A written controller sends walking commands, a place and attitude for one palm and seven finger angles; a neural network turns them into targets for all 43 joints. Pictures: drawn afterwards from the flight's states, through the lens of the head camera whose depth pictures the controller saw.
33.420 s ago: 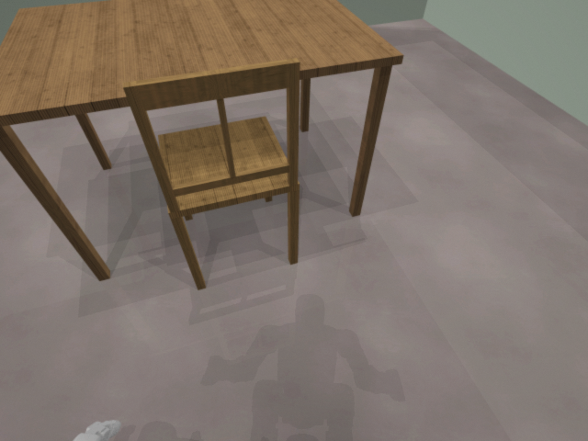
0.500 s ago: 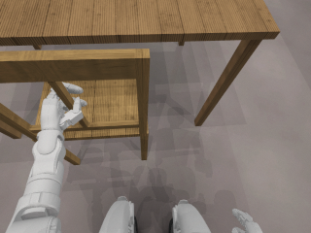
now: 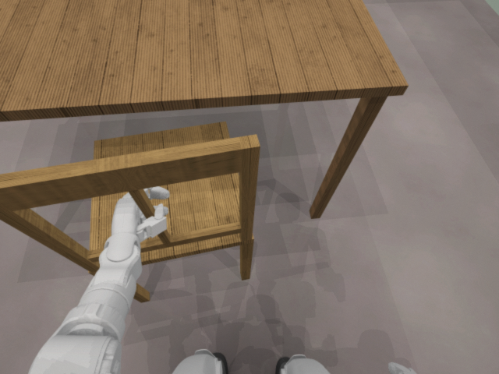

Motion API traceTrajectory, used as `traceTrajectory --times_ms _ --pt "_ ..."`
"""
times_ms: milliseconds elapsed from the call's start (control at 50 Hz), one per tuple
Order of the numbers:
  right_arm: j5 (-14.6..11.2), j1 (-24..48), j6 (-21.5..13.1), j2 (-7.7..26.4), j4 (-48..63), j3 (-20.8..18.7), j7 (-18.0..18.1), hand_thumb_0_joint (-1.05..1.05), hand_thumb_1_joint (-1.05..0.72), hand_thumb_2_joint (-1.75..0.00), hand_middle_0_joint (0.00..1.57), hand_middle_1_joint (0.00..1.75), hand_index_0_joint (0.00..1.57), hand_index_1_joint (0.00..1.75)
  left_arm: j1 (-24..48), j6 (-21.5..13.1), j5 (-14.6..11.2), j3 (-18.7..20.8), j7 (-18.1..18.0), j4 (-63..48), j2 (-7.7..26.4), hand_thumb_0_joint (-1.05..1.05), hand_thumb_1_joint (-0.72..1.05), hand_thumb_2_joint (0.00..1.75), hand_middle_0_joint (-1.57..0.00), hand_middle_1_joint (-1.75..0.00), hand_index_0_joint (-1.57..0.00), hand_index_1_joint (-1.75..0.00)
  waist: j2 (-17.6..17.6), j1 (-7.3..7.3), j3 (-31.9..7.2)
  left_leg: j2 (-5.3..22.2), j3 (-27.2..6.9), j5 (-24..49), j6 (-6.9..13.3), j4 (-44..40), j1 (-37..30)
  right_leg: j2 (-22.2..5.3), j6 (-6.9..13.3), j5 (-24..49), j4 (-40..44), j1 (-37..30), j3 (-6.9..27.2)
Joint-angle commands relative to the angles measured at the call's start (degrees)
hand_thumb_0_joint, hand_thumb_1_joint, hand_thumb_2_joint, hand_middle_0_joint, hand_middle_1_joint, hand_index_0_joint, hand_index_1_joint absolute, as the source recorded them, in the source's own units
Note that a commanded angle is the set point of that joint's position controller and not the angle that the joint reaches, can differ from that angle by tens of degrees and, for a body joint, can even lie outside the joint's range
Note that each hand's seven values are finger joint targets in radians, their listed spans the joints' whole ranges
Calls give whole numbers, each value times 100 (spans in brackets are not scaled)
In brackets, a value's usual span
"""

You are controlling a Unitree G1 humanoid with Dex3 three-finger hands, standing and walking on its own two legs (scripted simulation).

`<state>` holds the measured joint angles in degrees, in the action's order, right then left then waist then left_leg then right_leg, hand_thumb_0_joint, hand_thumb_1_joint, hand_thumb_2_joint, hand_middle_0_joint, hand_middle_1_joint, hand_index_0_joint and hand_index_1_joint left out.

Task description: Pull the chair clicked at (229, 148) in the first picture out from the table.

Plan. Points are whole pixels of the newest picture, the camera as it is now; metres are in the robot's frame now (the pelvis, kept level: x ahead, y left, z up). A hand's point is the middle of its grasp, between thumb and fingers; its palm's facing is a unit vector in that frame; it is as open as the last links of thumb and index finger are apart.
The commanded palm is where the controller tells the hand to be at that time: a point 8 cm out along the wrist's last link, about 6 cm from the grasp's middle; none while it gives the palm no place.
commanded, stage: step backward, pulling the chair out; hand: left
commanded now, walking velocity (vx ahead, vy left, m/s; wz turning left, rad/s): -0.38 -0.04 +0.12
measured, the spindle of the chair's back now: (152, 217) +0.40 +0.19 -0.09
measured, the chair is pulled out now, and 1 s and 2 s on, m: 0.08 0.22 0.38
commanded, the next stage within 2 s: none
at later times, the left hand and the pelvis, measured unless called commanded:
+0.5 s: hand (168, 270) +0.28 +0.14 -0.06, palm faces +0.04 -0.99 -0.17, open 4.9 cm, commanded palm +0.29 +0.19 -0.05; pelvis -0.06 +0.00 +0.00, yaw +1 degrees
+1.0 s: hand (170, 291) +0.25 +0.13 -0.06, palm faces +0.10 -0.98 -0.18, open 5.0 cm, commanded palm +0.24 +0.18 -0.05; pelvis -0.11 -0.02 +0.00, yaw +5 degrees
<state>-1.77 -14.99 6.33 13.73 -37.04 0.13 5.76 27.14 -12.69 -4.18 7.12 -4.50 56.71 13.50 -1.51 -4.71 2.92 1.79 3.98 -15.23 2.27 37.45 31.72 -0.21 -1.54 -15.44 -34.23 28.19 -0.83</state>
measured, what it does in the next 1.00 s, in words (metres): walks backwards: left foot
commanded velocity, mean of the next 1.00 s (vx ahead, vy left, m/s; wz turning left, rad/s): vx -0.38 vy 0.02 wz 0.08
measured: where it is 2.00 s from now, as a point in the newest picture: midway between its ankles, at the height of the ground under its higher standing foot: outside the picture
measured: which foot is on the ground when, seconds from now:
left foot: down 0.00-0.76, up 0.78-0.96, down 0.98-1.00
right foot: down 0.00-1.00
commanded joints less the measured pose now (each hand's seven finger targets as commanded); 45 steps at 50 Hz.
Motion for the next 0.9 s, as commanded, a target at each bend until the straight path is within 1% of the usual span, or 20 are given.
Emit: traceTrajectory --times_ms 0,120,160,220,260,300,340,380,420,460,520,580,640,660,700,720,760,780,820,880 --pt "-38 -311 -183 844 400 -278 126 0 -90 -90 20 30 20 30 1375 -306 279 -162 -58 -1048 982 0 90 90 -50 -145 -50 -145 -402 123 -2820 882 -992 2936 -14 -474 -1852 -395 156 2286 105 -1149 262" --pt "-110 -182 -395 840 184 -254 188 0 -90 -90 20 30 20 30 1759 -362 238 -220 -177 -794 1118 0 90 90 -50 -145 -50 -145 -320 114 -2446 636 -798 1271 -45 -585 -1468 -604 152 1370 554 -1126 459" --pt "-147 -180 -472 889 109 -269 209 0 -90 -90 20 30 20 30 1826 -375 229 -103 -240 -664 1369 0 90 90 -50 -145 -50 -145 -86 89 -2252 399 -638 644 -111 -401 -1466 -865 204 903 979 -974 709" --pt "-194 -64 -586 863 18 -245 191 0 -90 -90 20 30 20 30 1929 -360 186 -316 -283 -535 1203 0 90 90 -50 -145 -50 -145 193 109 -1986 103 -514 -341 -218 -137 -1518 -1362 366 30 1590 -766 1116" --pt "-215 -23 -653 934 -70 -261 207 0 -90 -90 20 30 20 30 1931 -328 166 -263 -327 -430 1279 0 90 90 -50 -145 -50 -145 357 147 -1853 29 -551 -484 -240 -49 -1619 -1478 439 -437 1818 -637 1122" --pt "-203 13 -761 922 -141 -212 232 0 -90 -90 20 30 20 30 1890 -344 166 -433 -317 -437 1010 0 90 90 -50 -145 -50 -145 389 153 -1888 132 -641 -180 -192 -443 -1740 -1265 351 -264 1589 -706 754" --pt "-189 73 -846 946 -123 -172 286 0 -90 -90 20 30 20 30 1883 -382 156 -556 -301 -472 832 0 90 90 -50 -145 -50 -145 277 173 -1834 400 -945 283 -68 -967 -1670 -755 148 -72 1130 -768 376" --pt "-215 135 -893 977 -80 -154 301 0 -90 -90 20 30 20 30 1940 -394 103 -628 -292 -495 735 0 90 90 -50 -145 -50 -145 -173 247 -1788 768 -1398 -1 113 -1542 -1499 -348 108 -444 501 -798 181" --pt "-180 216 -952 944 11 -128 279 0 -90 -90 20 30 20 30 2110 -379 55 -741 -253 -653 565 0 90 90 -50 -145 -50 -145 -595 267 -1723 1195 -1999 -1222 276 -2072 -1397 -141 182 -1002 -221 -648 179" --pt "-96 259 -986 962 -21 -125 314 0 -90 -90 20 30 20 30 2211 -344 68 -657 -256 -714 633 0 90 90 -50 -145 -50 -145 -1024 306 -1666 1473 -2403 -1084 407 -2179 -1472 -111 250 -918 -811 -426 248" --pt "12 7 -1099 898 -193 -127 260 0 -90 -90 20 30 20 30 2162 -346 142 -678 -248 -586 573 0 90 90 -50 -145 -50 -145 -925 234 -1930 1568 -2149 589 477 -1628 -2385 -134 226 -929 -702 -306 322" --pt "76 -72 -1215 903 -281 -156 216 0 -90 -90 20 30 20 30 2241 -334 198 -647 -211 -533 560 0 90 90 -50 -145 -50 -145 -1015 189 -1931 1568 -1998 1029 456 -1405 -2517 -90 205 -906 -323 -484 271" --pt "101 -79 -1281 920 -331 -196 172 0 -90 -90 20 30 20 30 2136 -356 259 -508 -176 -492 663 0 90 90 -50 -145 -50 -145 -1177 213 -1935 1389 -1816 1217 359 -1109 -2369 -66 200 -409 323 -865 202" --pt "93 -98 -1285 984 -337 -236 177 0 -90 -90 20 30 20 30 2027 -331 276 -380 -168 -445 824 0 90 90 -50 -145 -50 -145 -1047 230 -2037 1289 -1693 1262 286 -1014 -2188 -54 208 -143 473 -1121 169" --pt "45 27 -1293 907 -259 -280 171 0 -90 -90 20 30 20 30 2011 -319 269 -275 -166 -488 929 0 90 90 -50 -145 -50 -145 -357 245 -2157 967 -1275 1030 88 -664 -1713 -324 267 662 699 -1574 409" --pt "26 87 -1290 844 -195 -291 183 0 -90 -90 20 30 20 30 2053 -327 274 -240 -168 -490 1012 0 90 90 -50 -145 -50 -145 84 200 -2066 677 -991 424 -85 -394 -1397 -707 387 584 932 -1560 770" --pt "-50 150 -1228 841 -234 -312 194 0 -90 -90 20 30 20 30 2013 -284 264 -78 -249 -369 1395 0 90 90 -50 -145 -50 -145 865 223 -1877 -65 -515 -826 -467 1190 -1309 -1951 968 118 1628 -882 1868" --pt "-8 423 -1189 832 -276 -281 166 0 -90 -90 20 30 20 30 1998 -218 279 -176 -271 -330 1252 0 90 90 -50 -145 -50 -145 642 377 -1752 -85 -788 -1011 -476 1884 -995 -2189 1158 585 1649 -979 1915" --pt "73 523 -1198 715 -269 -149 155 0 -90 -90 20 30 20 30 1967 -197 312 -148 -256 -508 1142 0 90 90 -50 -145 -50 -145 371 420 -1897 -48 -1097 -1232 -462 1846 -436 -2206 1184 2498 1096 -1896 1525" --pt "15 299 -1147 852 -457 -120 231 0 -90 -90 20 30 20 30 1836 -21 298 -42 -271 -435 1195 0 90 90 -50 -145 -50 -145 870 303 -1907 41 -1082 -976 -445 323 -674 -1846 762 3998 482 -2468 788"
